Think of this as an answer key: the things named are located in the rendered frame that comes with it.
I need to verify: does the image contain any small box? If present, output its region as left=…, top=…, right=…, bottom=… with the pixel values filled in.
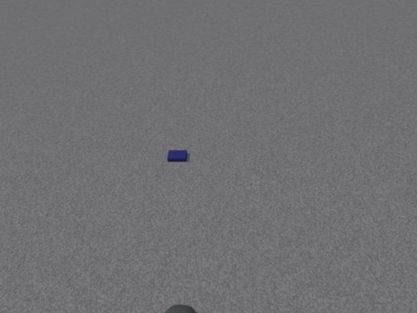
left=167, top=150, right=187, bottom=162

